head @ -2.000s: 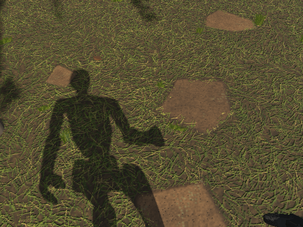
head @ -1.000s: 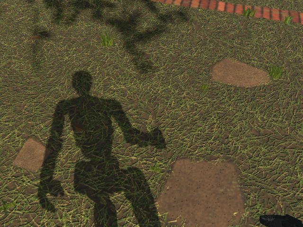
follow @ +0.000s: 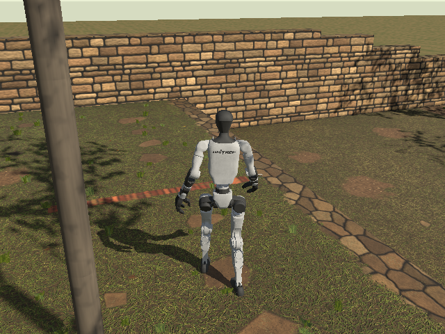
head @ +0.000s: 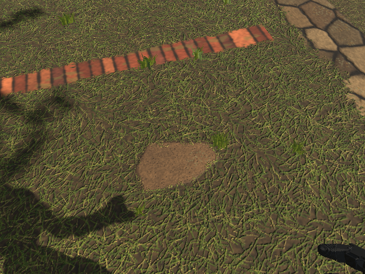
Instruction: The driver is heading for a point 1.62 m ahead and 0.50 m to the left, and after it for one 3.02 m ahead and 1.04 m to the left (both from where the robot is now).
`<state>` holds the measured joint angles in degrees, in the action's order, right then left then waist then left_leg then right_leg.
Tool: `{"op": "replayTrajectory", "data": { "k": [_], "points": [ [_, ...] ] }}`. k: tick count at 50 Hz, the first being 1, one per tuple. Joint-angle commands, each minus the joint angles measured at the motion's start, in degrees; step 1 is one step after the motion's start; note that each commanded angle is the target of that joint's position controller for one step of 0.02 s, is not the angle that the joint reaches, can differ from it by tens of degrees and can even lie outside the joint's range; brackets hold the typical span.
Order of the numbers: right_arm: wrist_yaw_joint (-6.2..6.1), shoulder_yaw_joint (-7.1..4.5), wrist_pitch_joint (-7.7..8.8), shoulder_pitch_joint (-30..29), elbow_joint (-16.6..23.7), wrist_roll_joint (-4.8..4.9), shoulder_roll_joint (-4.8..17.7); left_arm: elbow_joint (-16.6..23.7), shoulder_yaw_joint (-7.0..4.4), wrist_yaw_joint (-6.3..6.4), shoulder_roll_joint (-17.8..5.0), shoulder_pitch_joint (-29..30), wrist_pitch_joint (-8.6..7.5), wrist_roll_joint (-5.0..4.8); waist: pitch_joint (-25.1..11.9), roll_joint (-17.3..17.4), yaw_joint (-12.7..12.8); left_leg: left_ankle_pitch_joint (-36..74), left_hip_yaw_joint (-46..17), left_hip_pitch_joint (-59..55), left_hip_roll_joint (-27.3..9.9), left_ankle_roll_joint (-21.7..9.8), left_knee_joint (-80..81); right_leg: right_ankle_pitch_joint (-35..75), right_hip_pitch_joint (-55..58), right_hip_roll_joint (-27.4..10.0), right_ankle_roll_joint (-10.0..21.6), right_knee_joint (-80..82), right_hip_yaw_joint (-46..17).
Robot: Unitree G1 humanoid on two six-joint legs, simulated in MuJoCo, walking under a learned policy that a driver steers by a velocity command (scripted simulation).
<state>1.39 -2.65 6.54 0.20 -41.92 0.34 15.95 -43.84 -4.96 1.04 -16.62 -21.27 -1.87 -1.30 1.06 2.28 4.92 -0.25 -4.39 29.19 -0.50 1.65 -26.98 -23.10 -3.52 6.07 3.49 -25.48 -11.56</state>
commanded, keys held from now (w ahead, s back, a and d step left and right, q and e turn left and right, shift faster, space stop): w+e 0.02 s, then w+q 0.98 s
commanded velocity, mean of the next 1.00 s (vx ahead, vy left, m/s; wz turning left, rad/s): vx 0.50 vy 0.00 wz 0.30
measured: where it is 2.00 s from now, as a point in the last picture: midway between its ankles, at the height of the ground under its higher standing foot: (143, 148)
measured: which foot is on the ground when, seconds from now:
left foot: up 0.00-0.00, down 0.02-0.48, up 0.50-0.94, down 0.96-1.00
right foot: down 0.00-0.02, up 0.04-0.46, down 0.48-0.96, up 0.98-1.00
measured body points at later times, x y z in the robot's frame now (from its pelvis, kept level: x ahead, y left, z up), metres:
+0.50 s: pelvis +0.26 -0.01 +0.00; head +0.28 -0.02 +0.45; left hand +0.49 +0.23 -0.05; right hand +0.27 -0.30 -0.13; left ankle +0.15 +0.13 -0.72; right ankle +0.35 -0.12 -0.73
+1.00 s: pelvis +0.50 +0.08 -0.02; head +0.54 +0.10 +0.43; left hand +0.40 +0.36 -0.14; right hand +0.81 -0.06 -0.09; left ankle +0.57 +0.19 -0.73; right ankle +0.37 -0.12 -0.70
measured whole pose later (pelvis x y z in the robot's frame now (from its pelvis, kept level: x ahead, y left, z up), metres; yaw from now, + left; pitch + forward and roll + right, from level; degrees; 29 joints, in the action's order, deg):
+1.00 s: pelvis +0.50 +0.08 -0.02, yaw +24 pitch +2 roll -2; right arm 2.8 -3.6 1.3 3.5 -34.9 1.4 17.0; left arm -48.4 -4.6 0.8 -17.5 -19.4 -2.9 -0.3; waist 3.3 1.4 3.5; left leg -7.5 2.5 30.4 0.8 -5.7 -37.0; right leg -29.7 -1.8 -5.6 -2.8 -41.8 10.4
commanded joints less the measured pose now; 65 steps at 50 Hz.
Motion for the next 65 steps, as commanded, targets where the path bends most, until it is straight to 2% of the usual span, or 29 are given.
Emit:
{"op": "replayTrajectory", "data": {
  "k": [1, 2, 3, 4, 5, 6, 8, 10, 14, 19, 21, 23, 24, 25, 26, 27, 30, 38, 44, 46, 48, 49, 50, 51, 52, 53, 55, 59, 65],
  "points": [
    [-0.44, -3.81, 1.81, 9.2, 1.4, -0.73, 10.3, 4.1, -0.89, 0.14, -5.2, 2.5, -0.37, 0.43, -7.9, -8.4, -8.6, -2.9, -1.3, -21.5, -3.0, -4.5, 1.3, 22.6, -6.6, -9.8, 4.3, -9.8, -8.9],
    [-0.73, -4.33, 1.66, 18.6, 0.3, -1.30, 13.4, 4.7, 0.53, 0.15, -1.8, 0.5, -0.51, 1.85, -16.9, -0.6, -11.1, -5.9, -11.9, -35.9, -12.8, -7.9, 0.3, 10.4, -13.5, -5.5, 1.9, -26.1, -2.3],
    [0.14, -5.40, 0.89, 22.8, -3.4, -1.52, 17.1, 5.0, 1.09, -0.03, 0.4, -9.6, -1.24, -0.75, -20.1, 21.3, -6.0, -21.5, -41.5, -49.1, -22.7, -17.7, 8.5, -11.6, -33.7, 0.6, -1.5, -42.8, 2.0],
    [0.54, -3.95, 0.83, 20.8, -2.2, 0.16, 10.6, 2.9, 0.30, 0.13, -5.6, -7.8, -1.41, -1.19, -14.5, 11.8, -7.9, -33.7, -43.2, -46.1, -21.0, -16.6, 11.4, -9.3, -39.5, -3.1, -1.9, -48.6, -0.9],
    [0.39, -3.01, 0.44, 17.5, -1.6, 0.38, 7.3, 4.0, -0.24, -0.08, -8.0, -0.3, -1.49, -0.65, -7.4, 5.9, -9.2, -31.0, -33.2, -39.2, -18.3, -14.5, 11.5, -4.1, -40.9, -4.9, -1.9, -49.1, 0.8],
    [0.44, -2.54, -0.05, 14.6, -1.0, -0.25, 7.0, 5.1, -0.09, 0.01, -7.4, 4.1, -1.69, 0.34, -4.2, 1.3, -8.3, -23.7, -27.1, -32.6, -15.8, -13.8, 12.0, -0.6, -39.3, -7.1, -1.9, -47.4, 3.8],
    [0.27, -1.84, -0.44, 12.8, -1.0, -0.88, 5.9, 6.5, -0.13, -0.32, -5.8, 7.2, -2.63, 1.46, -1.2, 1.8, -6.3, -10.9, -20.3, -24.6, -12.2, -14.3, 13.6, 3.7, -35.5, -10.1, -1.8, -40.3, 5.2],
    [0.11, -1.69, -0.49, 13.8, -1.5, -0.12, 5.6, 7.0, 0.37, -0.57, -3.7, 6.9, -2.99, 1.55, -2.4, 3.8, -5.4, -3.9, -17.4, -23.2, -10.6, -15.2, 14.4, 3.1, -33.0, -10.3, -2.6, -33.8, 6.8],
    [-1.11, -3.01, -1.31, 15.6, -2.1, 0.96, 9.8, 9.0, 1.87, -1.10, -1.0, 14.1, -3.50, 1.60, -1.5, 3.2, -6.9, -2.0, -12.1, -17.7, -9.1, -15.2, 16.2, 11.6, -27.1, -8.8, -4.6, -16.1, 9.1],
    [-1.51, -3.15, -2.67, 20.4, -3.3, 1.55, 10.0, 10.5, 1.42, -1.86, -3.2, 20.0, -4.28, 0.52, -0.9, 3.5, -8.4, -5.7, -13.3, -16.3, -9.0, -12.9, 13.6, 21.0, -19.0, -6.1, -5.3, -5.2, 8.5],
    [-1.76, -3.18, -3.13, 20.4, -3.2, 1.57, 10.0, 10.3, 0.77, -1.80, -4.4, 18.7, -4.69, 0.38, -1.2, 3.8, -6.5, -8.8, -15.0, -15.9, -9.0, -11.3, 10.7, 20.7, -13.5, -6.1, -4.3, -1.6, 8.4],
    [-1.86, -2.34, -3.16, 19.8, -2.6, 1.01, 7.3, 8.4, -0.60, -1.08, -6.9, 11.0, -4.85, 0.87, -4.4, 3.3, -2.0, -9.1, -13.6, -11.6, -5.1, -8.3, 1.9, 17.7, -0.7, -8.7, -1.8, 0.6, 7.3],
    [-1.74, -1.03, -2.85, 19.2, -1.1, 0.06, 3.3, 7.4, -1.63, -0.46, -10.6, 1.9, -4.75, 1.74, -11.3, -4.0, 1.9, -16.7, -8.2, -4.6, -0.9, -5.7, -14.9, 13.7, 11.7, -19.1, 1.8, 1.0, -2.5],
    [-1.86, -0.20, -1.97, 24.6, 1.2, 1.34, 0.9, 5.8, -2.69, -0.76, -15.0, -1.7, -3.60, 2.08, -16.5, -21.2, -0.5, -33.5, -1.5, 11.1, 3.7, -3.7, -30.6, 0.6, 22.0, -30.7, 9.6, 6.9, -24.8],
    [-2.09, -1.47, -1.99, 23.6, 0.3, 2.19, 6.4, 5.6, -1.82, -1.09, -10.6, -0.7, -3.57, 1.57, -11.6, -16.0, 0.1, -32.2, -3.2, 17.3, 0.0, -3.2, -39.4, -9.7, 18.3, -30.1, 10.2, 9.7, -28.9],
    [-2.01, -2.25, -2.28, 19.9, 0.6, 2.02, 8.6, 5.8, -0.87, -1.11, -7.5, 1.5, -3.71, 1.21, -5.8, -11.9, 0.2, -27.2, -3.4, 18.9, -1.6, -3.2, -42.1, -6.9, 13.3, -27.7, 8.4, 10.2, -21.3],
    [-1.57, -2.50, -3.56, 17.4, 1.1, 1.22, 6.3, 5.3, 0.44, -1.42, -3.5, 8.5, -3.92, 1.98, 0.0, -9.7, -3.7, -18.1, -2.4, 13.9, -5.7, -2.1, -39.2, 10.5, 1.1, -21.8, 6.2, 13.8, -5.2],
    [0.46, -1.15, -4.38, 8.5, 5.6, 0.94, 2.5, 1.8, -1.18, -0.69, -7.4, 7.8, -4.37, 1.63, 1.4, -5.7, -2.9, -0.6, 1.0, 10.9, -6.1, -0.8, -20.9, 26.9, -1.1, -20.1, 6.3, 17.4, 13.1],
    [2.21, -1.12, -4.48, 0.0, 10.1, 0.97, 3.5, -1.0, -2.18, -0.46, -10.6, 3.7, -2.84, 0.05, 3.6, -5.3, -1.2, -3.1, 5.8, 8.4, -3.8, -4.6, -10.1, 33.9, 6.1, -22.5, 3.8, 13.8, 19.0],
    [2.34, -2.15, -4.80, 2.4, 10.5, 0.69, 5.5, -1.1, -2.67, -0.14, -12.5, 3.8, -2.04, -0.31, 0.6, -7.2, -3.6, -9.2, 9.2, 1.8, -0.1, -7.0, -9.4, 53.1, 8.1, -22.4, 2.5, 6.0, 21.3],
    [1.46, -5.18, -5.31, 17.6, 6.8, 0.91, 10.6, -0.8, -2.33, 0.33, -12.3, 4.1, -1.34, -0.45, -7.9, -6.0, -12.1, -7.2, 10.4, -20.7, 4.6, -10.8, -5.3, 59.3, 1.3, -19.5, -0.2, -15.1, 24.2],
    [0.06, -6.80, -6.01, 25.1, 5.3, 1.27, 15.8, 0.3, -0.79, 0.31, -8.3, 1.9, -1.74, 1.75, -13.3, 3.5, -13.6, -5.0, -5.1, -38.3, -5.3, -14.6, -5.0, 31.4, -14.7, -16.3, -3.0, -34.2, 24.4],
    [0.27, -6.58, -5.13, 21.7, 6.9, 1.22, 20.0, 3.7, 1.41, -0.54, -2.3, -2.2, -3.49, 2.68, -20.3, 13.5, -6.8, -18.7, -39.3, -52.0, -17.8, -25.6, 3.9, -12.5, -36.3, -4.5, -5.6, -50.9, 14.5],
    [0.65, -5.30, -4.41, 23.4, 7.5, 1.02, 14.7, 4.2, 0.29, -1.23, -8.2, 5.5, -5.17, 0.27, -21.2, 5.2, -12.1, -23.4, -41.2, -51.6, -18.2, -23.8, 9.5, -10.1, -42.0, -6.6, -4.6, -54.4, 5.8],
    [0.72, -4.54, -3.69, 21.5, 6.7, 0.71, 12.4, 5.7, 0.06, -1.48, -9.3, 9.4, -5.99, -1.13, -12.6, 3.9, -11.6, -19.6, -33.0, -45.1, -16.5, -21.4, 10.2, -4.4, -45.3, -8.7, -3.5, -52.1, 6.8],
    [0.62, -4.05, -3.38, 18.1, 7.0, 0.80, 11.0, 5.2, 0.33, -1.01, -8.5, 9.6, -6.34, -0.13, -8.2, -0.8, -9.0, -13.7, -26.5, -36.5, -13.8, -19.6, 10.1, 0.3, -42.5, -11.1, -3.2, -47.5, 6.9],
    [0.19, -2.82, -3.27, 12.2, 8.4, -0.47, 7.5, 3.7, -0.16, -0.79, -8.7, 7.1, -5.40, 1.39, -5.1, 0.1, -4.5, -2.1, -17.9, -24.3, -10.6, -17.9, 11.9, 5.4, -34.3, -14.1, -3.9, -41.1, 6.8],
    [-0.62, -2.77, -2.31, 13.3, 6.2, -0.35, 8.1, 3.7, 0.60, -0.72, -5.6, 8.1, -3.35, 2.07, -3.1, 0.4, -4.0, 8.4, -10.2, -17.1, -8.8, -18.3, 15.3, 12.2, -32.1, -13.9, -6.8, -32.5, 8.8],
    [-1.45, -2.81, -2.38, 18.4, 2.6, 0.30, 9.3, 6.2, 1.90, -1.97, -3.2, 19.8, -4.11, 1.18, 0.6, 1.3, -9.0, -0.3, -5.4, -17.6, -6.8, -14.4, 16.6, 32.5, -29.1, -10.7, -6.3, -10.5, 10.3]
  ]
}}
Velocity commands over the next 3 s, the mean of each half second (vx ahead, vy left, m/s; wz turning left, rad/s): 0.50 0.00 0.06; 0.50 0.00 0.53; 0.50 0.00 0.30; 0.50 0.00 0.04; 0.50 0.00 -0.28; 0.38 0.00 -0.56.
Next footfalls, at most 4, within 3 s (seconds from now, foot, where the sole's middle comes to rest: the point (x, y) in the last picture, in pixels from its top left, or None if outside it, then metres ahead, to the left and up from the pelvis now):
0.02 left None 0.19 0.13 -0.77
0.48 right None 0.39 -0.12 -0.77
0.96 left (157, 233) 0.61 0.21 -0.77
1.48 right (177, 155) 0.97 0.17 -0.77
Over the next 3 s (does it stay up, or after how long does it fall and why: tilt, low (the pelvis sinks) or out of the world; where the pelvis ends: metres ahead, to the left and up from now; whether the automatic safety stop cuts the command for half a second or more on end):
stays up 1.50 0.55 0.00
